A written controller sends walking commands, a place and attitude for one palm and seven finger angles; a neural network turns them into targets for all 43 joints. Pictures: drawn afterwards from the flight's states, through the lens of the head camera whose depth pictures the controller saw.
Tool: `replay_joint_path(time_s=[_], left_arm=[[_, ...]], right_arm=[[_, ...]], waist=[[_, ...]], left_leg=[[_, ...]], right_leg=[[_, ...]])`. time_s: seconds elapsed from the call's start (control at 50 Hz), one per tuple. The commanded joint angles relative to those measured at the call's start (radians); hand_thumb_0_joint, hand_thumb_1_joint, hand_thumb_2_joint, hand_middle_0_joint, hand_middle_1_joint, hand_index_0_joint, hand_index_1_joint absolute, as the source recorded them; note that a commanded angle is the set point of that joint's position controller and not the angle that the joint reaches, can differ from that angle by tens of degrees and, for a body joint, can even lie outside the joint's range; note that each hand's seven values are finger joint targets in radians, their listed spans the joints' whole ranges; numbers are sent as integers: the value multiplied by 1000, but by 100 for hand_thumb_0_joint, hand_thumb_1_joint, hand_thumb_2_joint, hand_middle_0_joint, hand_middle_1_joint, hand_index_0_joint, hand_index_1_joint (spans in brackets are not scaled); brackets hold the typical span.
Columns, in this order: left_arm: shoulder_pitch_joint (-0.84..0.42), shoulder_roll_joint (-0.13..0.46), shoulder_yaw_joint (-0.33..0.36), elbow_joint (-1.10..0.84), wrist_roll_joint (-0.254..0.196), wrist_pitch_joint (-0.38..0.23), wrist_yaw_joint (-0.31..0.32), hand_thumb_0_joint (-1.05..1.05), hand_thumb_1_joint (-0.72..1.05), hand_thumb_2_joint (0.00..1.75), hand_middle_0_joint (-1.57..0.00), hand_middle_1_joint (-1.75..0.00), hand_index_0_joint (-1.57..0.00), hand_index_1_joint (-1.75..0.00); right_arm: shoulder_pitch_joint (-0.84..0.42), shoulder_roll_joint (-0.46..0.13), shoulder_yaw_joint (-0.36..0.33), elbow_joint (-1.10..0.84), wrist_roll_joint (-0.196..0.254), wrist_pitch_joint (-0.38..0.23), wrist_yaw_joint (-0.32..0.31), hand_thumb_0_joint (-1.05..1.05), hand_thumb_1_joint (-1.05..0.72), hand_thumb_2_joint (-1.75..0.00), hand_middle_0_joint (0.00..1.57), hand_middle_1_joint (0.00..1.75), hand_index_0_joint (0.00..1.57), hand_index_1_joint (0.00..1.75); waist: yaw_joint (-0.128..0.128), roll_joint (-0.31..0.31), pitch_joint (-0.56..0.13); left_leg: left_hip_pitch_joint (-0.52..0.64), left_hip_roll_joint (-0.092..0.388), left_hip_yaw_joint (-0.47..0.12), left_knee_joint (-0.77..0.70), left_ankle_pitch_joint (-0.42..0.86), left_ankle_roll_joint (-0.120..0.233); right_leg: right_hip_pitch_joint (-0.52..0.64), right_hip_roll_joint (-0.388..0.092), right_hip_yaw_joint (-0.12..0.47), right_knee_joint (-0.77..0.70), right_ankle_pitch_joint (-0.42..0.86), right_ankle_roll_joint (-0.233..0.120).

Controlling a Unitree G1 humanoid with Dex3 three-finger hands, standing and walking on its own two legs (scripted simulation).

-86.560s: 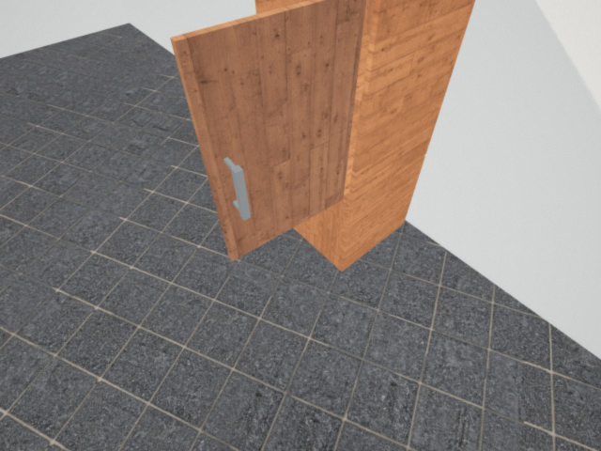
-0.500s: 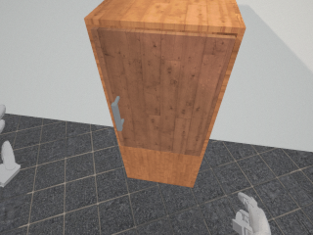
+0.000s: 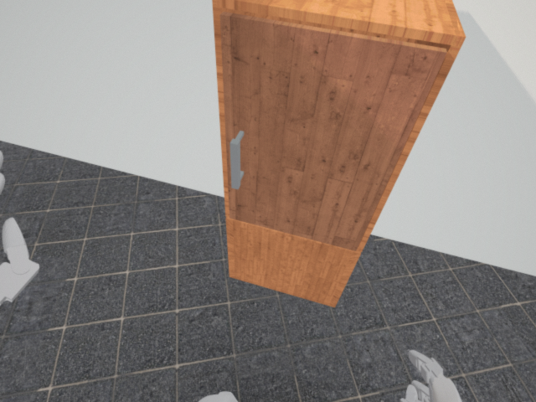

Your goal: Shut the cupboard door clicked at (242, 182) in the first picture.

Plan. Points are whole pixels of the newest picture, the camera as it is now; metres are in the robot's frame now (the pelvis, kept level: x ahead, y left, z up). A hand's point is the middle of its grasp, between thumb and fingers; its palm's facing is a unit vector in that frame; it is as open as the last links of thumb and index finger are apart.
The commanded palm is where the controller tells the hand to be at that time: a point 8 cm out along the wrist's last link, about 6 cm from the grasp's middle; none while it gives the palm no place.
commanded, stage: step back with the hand held close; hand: left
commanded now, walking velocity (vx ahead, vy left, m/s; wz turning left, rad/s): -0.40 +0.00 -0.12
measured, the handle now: (238, 160) +0.66 +0.11 -0.06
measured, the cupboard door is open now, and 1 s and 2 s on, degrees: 0 0 0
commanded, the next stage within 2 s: stop stepping back and stand still in 0.30 s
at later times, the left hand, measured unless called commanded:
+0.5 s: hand out of the picture +0.10 +0.23 +0.20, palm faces +0.27 -0.86 -0.43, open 7.4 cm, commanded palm +0.05 +0.28 +0.20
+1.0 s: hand out of the picture +0.03 +0.27 +0.21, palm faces +0.17 -0.85 -0.50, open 7.4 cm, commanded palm -0.01 +0.33 +0.20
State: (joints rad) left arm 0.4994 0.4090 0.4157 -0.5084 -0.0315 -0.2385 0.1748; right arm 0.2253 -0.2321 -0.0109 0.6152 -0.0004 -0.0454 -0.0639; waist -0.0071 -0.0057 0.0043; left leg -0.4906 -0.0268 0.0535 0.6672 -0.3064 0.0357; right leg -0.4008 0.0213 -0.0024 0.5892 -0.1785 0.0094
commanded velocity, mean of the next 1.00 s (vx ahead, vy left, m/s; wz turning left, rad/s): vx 0.01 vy -0.04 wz -0.04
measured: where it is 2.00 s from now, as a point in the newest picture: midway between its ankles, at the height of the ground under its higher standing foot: outside the picture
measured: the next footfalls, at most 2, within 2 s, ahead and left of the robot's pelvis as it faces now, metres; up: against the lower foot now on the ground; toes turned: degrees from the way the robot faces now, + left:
right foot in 0.38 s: -0.26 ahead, -0.10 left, +0.00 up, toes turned -12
left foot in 0.76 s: -0.04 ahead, +0.12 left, +0.00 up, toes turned -7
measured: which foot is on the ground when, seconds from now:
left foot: down 0.00-0.60, up 0.62-0.74, down 0.76-1.00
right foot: down 0.00-0.02, up 0.04-0.36, down 0.38-0.78, up 0.80-1.00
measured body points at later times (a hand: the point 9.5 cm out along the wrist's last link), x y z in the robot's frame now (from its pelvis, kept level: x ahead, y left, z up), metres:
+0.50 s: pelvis -0.14 +0.01 -0.01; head -0.14 +0.05 +0.44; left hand +0.07 +0.27 +0.22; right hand +0.01 -0.23 -0.07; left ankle +0.08 +0.06 -0.72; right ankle -0.29 -0.09 -0.72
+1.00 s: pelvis -0.21 +0.06 +0.02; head -0.21 +0.10 +0.47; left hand +0.02 +0.31 +0.24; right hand -0.13 -0.17 -0.06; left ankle -0.08 +0.13 -0.72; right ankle -0.25 +0.00 -0.67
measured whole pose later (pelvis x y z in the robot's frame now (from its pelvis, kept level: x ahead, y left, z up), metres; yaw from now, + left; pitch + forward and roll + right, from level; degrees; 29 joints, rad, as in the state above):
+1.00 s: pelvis -0.21 +0.06 +0.02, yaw -12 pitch -1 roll -3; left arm 0.66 0.52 0.50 -0.64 -0.08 -0.22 0.14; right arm 0.29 -0.10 0.04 0.64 -0.02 -0.12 -0.04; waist -0.07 -0.03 -0.01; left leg -0.37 0.05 0.07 0.44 -0.15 0.01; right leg -0.33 0.09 -0.10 0.85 -0.47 -0.03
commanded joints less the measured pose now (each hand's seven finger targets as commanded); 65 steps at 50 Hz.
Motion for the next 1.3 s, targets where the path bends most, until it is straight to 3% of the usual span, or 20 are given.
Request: replay_joint_path(time_s=[0.0,0.02,0.08,0.28,0.36,0.4,0.42,0.46,0.52,0.56,0.62,0.72,0.76,0.82,0.86,0.92,1.0,1.04,1.06,1.28], left_arm=[[-54,215,164,-199,-1,-65,23,0,90,90,-20,-30,-20,-30],[-66,230,192,-204,10,-73,20,0,90,90,-20,-30,-20,-30],[-89,250,222,-265,-6,-81,9,0,90,90,-20,-30,-20,-30],[-130,189,120,-272,-55,-68,-8,0,90,90,-20,-30,-20,-30],[-153,295,189,-327,-38,-109,-5,0,90,90,-20,-30,-20,-30],[-96,366,269,-281,-33,-112,1,0,90,90,-20,-30,-20,-30],[-123,315,213,-276,-37,-82,-14,0,90,90,-20,-30,-20,-30],[11,251,194,-236,-54,-2,-34,0,90,90,-20,-30,-20,-30],[-39,275,222,-117,-62,19,-31,0,90,90,-20,-30,-20,-30],[-53,242,177,-49,-49,18,-29,0,90,90,-20,-30,-20,-30],[-186,308,189,-154,-22,-15,-11,0,90,90,-20,-30,-20,-30],[-393,201,28,-154,12,-24,-2,0,90,90,-20,-30,-20,-30],[-329,216,73,-248,1,-33,13,0,90,90,-20,-30,-20,-30],[-136,359,250,-390,-29,-78,-2,0,90,90,-20,-30,-20,-30],[41,287,246,-391,-47,-63,-8,0,90,90,-20,-30,-20,-30],[224,239,244,-324,-53,-35,-11,0,90,90,-20,-30,-20,-30],[163,196,179,-141,-49,32,-5,0,90,90,-20,-30,-20,-30],[101,189,146,-58,-32,73,-3,0,90,90,-20,-30,-20,-30],[23,207,138,-60,-21,79,0,0,90,90,-20,-30,-20,-30],[-297,192,37,-157,11,-15,24,0,90,90,-20,-30,-20,-30]], right_arm=[[-94,-139,-45,-172,9,-69,-23,0,-90,-90,20,30,20,30],[-132,-145,-50,-180,-1,-79,-29,0,-90,-90,20,30,20,30],[-131,-123,-73,-154,-13,-106,-10,0,-90,-90,20,30,20,30],[-101,-92,-44,-70,-24,-147,14,0,-90,-90,20,30,20,30],[-137,-52,-29,-62,-10,-114,11,0,-90,-90,20,30,20,30],[-173,-48,-9,-106,-17,-128,3,0,-90,-90,20,30,20,30],[-139,-62,-31,-104,7,-121,-5,0,-90,-90,20,30,20,30],[-105,-79,-34,-134,13,-91,-16,0,-90,-90,20,30,20,30],[-144,-100,-16,-154,15,-79,-23,0,-90,-90,20,30,20,30],[-102,-102,-27,-149,11,-59,-31,0,-90,-90,20,30,20,30],[-130,-115,-49,-109,4,-61,-33,0,-90,-90,20,30,20,30],[-57,-124,-40,-74,15,-120,-26,0,-90,-90,20,30,20,30],[-45,-162,-58,-119,5,-151,-28,0,-90,-90,20,30,20,30],[-46,-108,-49,-115,-23,-175,2,0,-90,-90,20,30,20,30],[-69,-91,-50,-129,-21,-158,14,0,-90,-90,20,30,20,30],[-85,-85,-39,-136,-19,-128,17,0,-90,-90,20,30,20,30],[-77,-74,-24,-118,-20,-75,-9,0,-90,-90,20,30,20,30],[-73,-55,-25,-113,-9,-43,-17,0,-90,-90,20,30,20,30],[-81,-72,-30,-113,1,-29,-15,0,-90,-90,20,30,20,30],[-128,-71,-15,-99,-11,-112,-42,0,-90,-90,20,30,20,30]], waist=[[-14,215,-68],[6,341,-86],[11,190,-180],[12,258,-283],[16,-45,-259],[22,-52,-273],[-7,-163,-309],[-27,67,-299],[-22,167,25],[-30,24,101],[-16,-221,242],[-61,143,157],[-20,510,-9],[2,273,-154],[8,167,-183],[22,317,-204],[3,243,-106],[-3,-90,-59],[4,-269,16],[30,-82,55]], left_leg=[[-124,266,-340,-445,-412,73],[-313,376,-462,-585,-552,120],[-139,389,-343,-506,-322,105],[340,300,-151,-555,-81,-124],[452,118,33,-20,148,-109],[301,82,34,-23,132,-82],[376,52,20,-35,243,-69],[508,79,-28,-105,479,-21],[168,134,-151,-394,-269,-73],[243,69,-67,-60,-236,-158],[30,54,-131,671,-44,-93],[182,68,-44,-88,99,-51],[353,253,-447,-328,119,6],[273,322,-644,-516,-295,-67],[161,282,-424,-551,-383,-84],[90,210,-163,-547,-358,-75],[-57,201,-104,-447,-361,-66],[-165,93,-1,20,-244,-58],[-280,38,-42,326,-166,-45],[22,50,78,56,46,-27]], right_leg=[[105,33,42,130,-227,7],[282,98,13,377,-185,19],[202,86,44,580,-278,9],[164,83,-79,-114,-419,-47],[-44,-232,189,-371,32,-130],[93,-276,142,-216,442,-110],[101,-193,60,-126,390,-73],[34,-58,-60,-24,171,-18],[38,31,-91,-206,-507,-40],[-222,-72,-9,-307,-709,-133],[-435,-400,386,-516,-784,-298],[-1,-166,-74,18,-167,-94],[-69,8,-52,331,-358,-27],[-40,22,65,511,-357,-24],[92,43,-7,457,-282,-28],[218,90,-135,295,-256,-38],[404,94,-176,-46,-359,-71],[378,-132,134,-308,-392,-157],[249,-386,521,-500,-526,-228],[227,-244,102,-300,233,-107]])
